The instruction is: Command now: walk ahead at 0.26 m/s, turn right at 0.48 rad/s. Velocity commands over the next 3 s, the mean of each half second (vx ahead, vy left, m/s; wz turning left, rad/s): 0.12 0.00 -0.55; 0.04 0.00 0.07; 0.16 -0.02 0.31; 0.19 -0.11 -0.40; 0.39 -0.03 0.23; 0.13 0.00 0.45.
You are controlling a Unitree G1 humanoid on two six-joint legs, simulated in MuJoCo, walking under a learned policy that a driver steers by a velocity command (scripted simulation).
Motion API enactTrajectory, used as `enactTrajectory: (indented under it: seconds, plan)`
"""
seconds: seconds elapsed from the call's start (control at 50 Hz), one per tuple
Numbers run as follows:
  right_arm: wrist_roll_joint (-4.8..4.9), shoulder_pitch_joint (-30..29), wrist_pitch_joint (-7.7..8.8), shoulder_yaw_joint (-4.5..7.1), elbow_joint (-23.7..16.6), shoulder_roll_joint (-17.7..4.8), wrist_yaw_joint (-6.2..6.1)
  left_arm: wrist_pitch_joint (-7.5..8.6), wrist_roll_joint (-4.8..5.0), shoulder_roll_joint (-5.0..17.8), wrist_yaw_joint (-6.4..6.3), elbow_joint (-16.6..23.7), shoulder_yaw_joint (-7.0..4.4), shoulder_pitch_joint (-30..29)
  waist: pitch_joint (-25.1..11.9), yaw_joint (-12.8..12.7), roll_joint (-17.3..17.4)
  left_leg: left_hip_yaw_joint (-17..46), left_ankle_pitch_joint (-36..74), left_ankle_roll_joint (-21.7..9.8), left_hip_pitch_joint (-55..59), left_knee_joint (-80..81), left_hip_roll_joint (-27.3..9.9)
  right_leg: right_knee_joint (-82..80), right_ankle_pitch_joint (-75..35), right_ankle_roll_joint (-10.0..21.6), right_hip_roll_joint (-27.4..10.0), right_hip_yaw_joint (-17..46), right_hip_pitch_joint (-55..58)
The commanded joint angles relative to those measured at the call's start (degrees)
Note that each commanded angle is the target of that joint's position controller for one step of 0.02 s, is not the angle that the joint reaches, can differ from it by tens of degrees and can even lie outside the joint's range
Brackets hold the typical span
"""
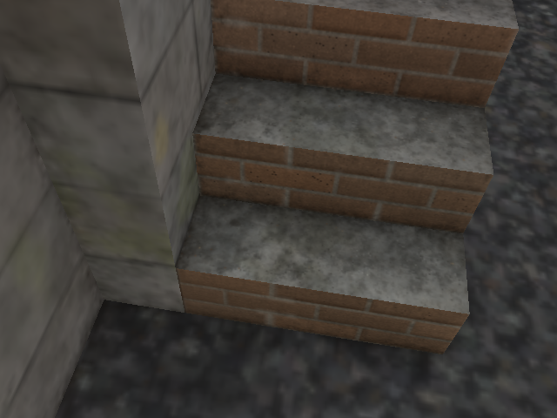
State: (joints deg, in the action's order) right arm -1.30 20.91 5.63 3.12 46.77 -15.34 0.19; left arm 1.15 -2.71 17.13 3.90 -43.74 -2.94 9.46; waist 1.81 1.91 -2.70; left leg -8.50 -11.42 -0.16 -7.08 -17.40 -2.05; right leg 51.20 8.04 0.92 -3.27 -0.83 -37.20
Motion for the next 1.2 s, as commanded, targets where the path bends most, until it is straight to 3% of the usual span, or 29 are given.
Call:
enactTrajectory:
  seconds: [0.02, 0.1, 0.14, 0.16, 0.18, 0.2, 0.24, 0.28, 0.34, 0.42, 0.44, 0.48, 0.56, 0.64, 0.66, 0.68, 0.7, 0.74, 0.76, 0.82, 0.9, 0.92, 0.94, 0.96, 1.0, 1.02, 1.04, 1.12, 1.2]
  plan:
    - [0.39, -5.79, 1.80, 1.70, -3.82, -7.05, -0.37, -0.18, -0.25, 0.11, 0.74, 3.74, 0.33, 0.89, -1.74, -3.38, 11.03, -0.24, 28.55, -6.58, -5.68, 3.36, -12.50, -9.39, -6.84, 1.26, -0.30, -0.87, 11.74]
    - [0.77, -4.31, 0.12, 2.89, -2.73, -9.97, -0.79, 0.07, -0.56, 3.32, 0.72, 5.36, -0.79, -1.56, -2.27, -1.85, 9.84, -0.62, 30.49, -4.99, 0.22, -6.36, -13.88, -16.18, 1.60, 3.28, 1.88, -2.61, 13.68]
    - [1.58, -1.09, -1.78, 2.13, -1.23, -8.28, -1.73, 1.32, -1.20, 3.96, -0.10, 2.90, -1.37, 6.20, -7.11, -4.44, 4.07, -2.04, 24.82, -3.21, 1.61, -22.62, -10.41, -25.81, -2.07, 5.67, 5.31, -2.18, 22.91]
    - [0.13, 2.95, -2.59, 1.65, -2.17, -6.85, -1.68, 2.25, -1.84, 9.35, -0.92, 2.44, -2.71, 9.72, -10.12, -4.47, -4.96, -3.41, 6.17, -1.29, -8.33, -36.98, -7.30, -23.78, -19.98, 6.74, -3.92, 8.49, 32.73]
    - [0.46, 5.15, -3.92, 0.78, -5.77, -3.80, -1.19, 1.59, 0.10, 17.30, -1.42, 3.82, -4.79, 10.49, -16.44, -2.55, -17.54, -1.33, -28.01, 1.41, -25.80, -54.05, 4.02, -26.51, -33.02, 18.04, -18.62, 34.12, 43.99]
    - [-1.07, 1.90, -5.14, 1.14, -4.51, -6.69, -1.05, 0.90, 3.14, 14.81, -1.64, 3.93, -4.84, 12.32, -19.46, -5.13, -7.77, 9.23, -25.93, 0.92, -26.42, -56.14, 1.33, -29.02, -29.01, 18.14, -17.15, 33.40, 44.04]
    - [0.32, -3.35, -5.40, 0.91, -4.31, -6.30, -0.86, -0.11, 2.52, 9.32, -2.24, 4.05, -3.25, 6.71, -7.61, -3.05, -2.73, 10.15, -16.42, 0.34, -26.94, -50.76, -1.47, -31.29, -21.16, 14.31, -11.46, 23.30, 33.10]
    - [-0.61, -3.05, -6.36, 0.80, -3.35, -6.54, -1.28, -0.62, 2.20, 6.21, -2.93, 4.99, -2.28, 2.53, -5.89, -0.82, -3.74, 9.95, -11.86, 0.41, -21.77, -46.26, -1.37, -32.72, -21.41, 11.52, -7.16, 19.16, 26.70]
    - [-0.72, -4.47, -7.36, 0.49, -3.83, -5.06, -1.26, -0.75, 1.85, 8.34, -2.90, 5.13, -2.93, 3.62, -8.07, -0.80, -1.62, 10.52, -10.78, 0.82, -20.26, -43.34, 0.76, -32.39, -19.99, 11.06, -6.84, 19.84, 26.04]
    - [-0.35, -8.00, -7.94, 0.73, -4.46, -5.06, -1.33, -1.97, 1.67, 8.99, -3.01, 4.66, -3.54, 4.59, -5.72, -2.18, -3.56, 11.30, -9.53, 1.34, -21.94, -37.58, 1.79, -35.26, 0.43, 10.02, -5.42, 24.17, 24.04]
    - [2.07, -12.21, -6.28, 1.58, -6.17, -6.78, -3.05, -0.97, 3.72, 9.19, -4.89, 8.71, -3.63, -2.26, -5.39, -1.98, -3.76, 15.78, -8.70, 2.58, -24.27, -34.57, 2.13, -36.25, 7.83, 10.55, -5.54, 28.05, 23.55]
    - [1.78, -13.07, -4.79, 1.44, -6.07, -6.70, -4.08, -0.72, 3.51, 9.67, -6.31, 8.50, -3.73, -1.76, -6.32, -2.37, -4.36, 16.91, -7.43, 3.81, -24.13, -29.59, 2.54, -35.97, 12.06, 10.32, -5.57, 30.03, 25.19]
    - [2.09, -9.65, -3.55, 1.05, -4.09, -6.02, -2.68, -2.35, 3.01, 8.41, -7.03, 8.40, -3.58, -0.68, -7.64, -2.46, -5.41, 14.82, -5.54, 4.69, -15.83, -23.96, 2.84, -35.09, 11.15, 10.07, -4.57, 28.43, 22.45]
    - [1.00, -6.91, -2.69, 0.08, -2.12, -4.31, -1.10, -3.24, 2.55, 3.54, -5.85, 6.32, -1.26, -0.19, -6.38, -1.31, -4.13, 10.87, -0.18, 2.22, -3.53, -10.59, 1.45, -31.75, 11.12, 7.38, -2.25, 23.51, 18.37]
    - [-0.51, -7.34, -2.35, -0.45, -2.31, -3.53, -0.67, -3.09, 2.17, 1.76, -5.56, 4.02, -0.51, 2.79, -5.19, -1.37, -2.20, 12.46, 1.42, 1.06, -0.66, -6.03, -0.52, -29.71, 15.55, 4.21, 0.58, 20.59, 17.19]
    - [-1.62, -8.66, -1.92, -0.46, -3.22, -6.54, -0.52, -2.86, 1.41, 1.38, -5.55, 3.08, -0.45, 5.73, -3.69, -3.94, 5.19, 21.99, 3.22, -1.63, -1.71, -1.58, -8.13, -21.06, 17.97, 1.28, 5.29, 14.90, 16.05]
    - [-2.35, -11.49, -1.69, -0.33, -2.98, -8.91, -0.50, -2.63, 1.91, 3.09, -5.83, 4.94, -1.27, 3.65, 0.08, -6.19, 16.24, 29.58, 0.22, -8.06, -12.57, 3.41, -12.79, -20.88, 17.08, -0.43, 7.16, 9.92, 18.54]
    - [-0.75, -17.13, -1.06, -0.78, -4.75, -7.10, -0.62, -1.97, 1.04, 5.60, -6.40, 4.37, -1.92, -1.69, 1.51, -4.88, 12.72, 27.31, -10.84, -6.40, -17.72, 4.38, -8.57, -22.12, 5.77, -1.86, 4.64, 9.55, 26.99]
    - [0.32, -14.98, -1.07, -0.10, -4.17, -9.72, -0.69, -2.08, 0.99, 5.06, -6.58, 4.08, -1.98, -3.99, 1.30, -3.54, 11.63, 25.89, -12.91, -4.78, -17.06, 3.78, -6.38, -23.46, 3.39, -1.88, 5.14, 8.66, 28.14]
    - [1.12, -13.15, -1.37, 0.44, -4.71, -11.39, -0.93, -1.51, 2.15, 4.50, -6.92, 3.46, -2.08, -4.57, 1.51, -2.68, 12.89, 29.26, -12.68, -5.43, -14.50, 2.92, -6.74, -22.04, 5.71, -1.85, 5.69, 6.41, 25.32]
    - [1.71, -12.60, -2.17, 1.13, -6.41, -11.68, -1.78, -2.03, 2.23, 3.84, -6.30, 2.85, -2.44, -4.22, -2.38, -2.27, 10.54, 31.21, -8.70, -7.10, -11.99, -0.17, -6.16, -20.83, 8.27, -1.19, 6.82, 4.46, 25.76]
    - [1.49, -11.75, -4.54, 0.57, -4.86, -7.46, -1.07, -1.56, 0.31, 1.82, -4.65, 1.82, -0.89, -0.49, -2.67, -3.93, 7.49, 31.10, -9.55, -5.43, -15.34, -1.03, -3.84, -22.33, 10.12, -0.56, 6.58, 4.09, 29.32]
    - [1.24, -12.58, -5.73, 1.11, -5.59, -8.59, -0.44, -1.20, -0.16, 2.26, -4.20, 1.75, -1.10, 0.72, -2.82, -5.12, 6.00, 28.76, -17.75, -4.47, -17.99, -2.78, -1.02, -23.69, 15.50, 0.30, 6.03, 4.46, 31.73]
    - [0.58, -14.59, -6.50, 1.38, -6.99, -8.34, 0.13, -0.76, -0.67, 4.89, -4.15, 2.15, -1.53, 1.67, -2.64, -5.96, 1.73, 24.82, -24.34, -2.94, -22.60, -8.37, 2.72, -28.36, 23.88, 2.19, 1.89, 10.57, 33.17]
    - [-0.06, -17.66, -6.15, 0.79, -9.71, -6.33, 0.96, 0.03, -0.82, 13.62, -4.73, 0.77, -3.80, 6.02, -0.22, -7.78, -12.22, 12.43, -18.44, -1.38, -32.19, -30.69, 8.60, -44.85, 37.19, 10.41, -15.12, 34.02, 35.29]
    - [-0.77, -16.38, -5.62, 1.46, -8.68, -8.64, 1.07, 0.49, -0.33, 11.50, -5.07, 0.96, -3.31, 4.62, 0.63, -5.86, -5.64, 14.54, -15.26, -1.91, -31.29, -36.53, 3.97, -45.02, 33.80, 11.44, -16.85, 33.84, 32.50]
    - [-0.39, -13.46, -5.24, 1.61, -7.71, -8.11, 1.64, 0.98, 0.14, 10.02, -5.23, 1.35, -2.75, 2.23, -0.60, -3.11, -3.78, 14.54, -12.44, -2.13, -28.40, -38.51, 2.82, -44.26, 30.75, 11.04, -15.49, 30.64, 30.49]
    - [-0.17, -13.72, -5.64, 1.11, -7.50, -6.62, 4.10, 2.06, 0.57, 8.73, -4.77, 1.36, -2.27, 0.89, -1.46, -2.84, -5.47, 9.30, -7.95, -1.42, -23.17, -33.18, 1.78, -43.05, 18.48, 7.41, -9.61, 14.18, 29.20]
    - [0.17, -14.92, -6.14, 0.05, -7.88, -4.97, 3.02, 1.31, 0.84, 10.53, -4.96, -0.38, -2.67, 2.04, -1.18, -2.04, -7.43, 5.01, -7.42, -2.26, -8.13, -12.85, 3.54, -36.50, 3.22, 7.93, -8.87, 5.67, 24.86]
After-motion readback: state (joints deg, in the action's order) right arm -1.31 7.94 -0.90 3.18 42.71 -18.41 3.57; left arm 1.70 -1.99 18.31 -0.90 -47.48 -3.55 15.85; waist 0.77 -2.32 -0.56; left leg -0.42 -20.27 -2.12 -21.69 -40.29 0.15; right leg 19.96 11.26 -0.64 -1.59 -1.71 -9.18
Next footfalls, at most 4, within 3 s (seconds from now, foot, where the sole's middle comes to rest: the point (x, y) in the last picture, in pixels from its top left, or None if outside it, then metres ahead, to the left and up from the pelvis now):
0.16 right None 0.20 -0.12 -0.78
0.66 left None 0.22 0.10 -0.78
1.26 left None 0.27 0.11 -0.78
1.88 right None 0.31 -0.17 -0.78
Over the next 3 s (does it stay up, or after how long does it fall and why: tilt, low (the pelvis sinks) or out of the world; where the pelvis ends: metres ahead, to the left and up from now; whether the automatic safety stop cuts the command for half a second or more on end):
stays up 0.39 -0.19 -0.01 its command is cut before an obstacle after 1.6 s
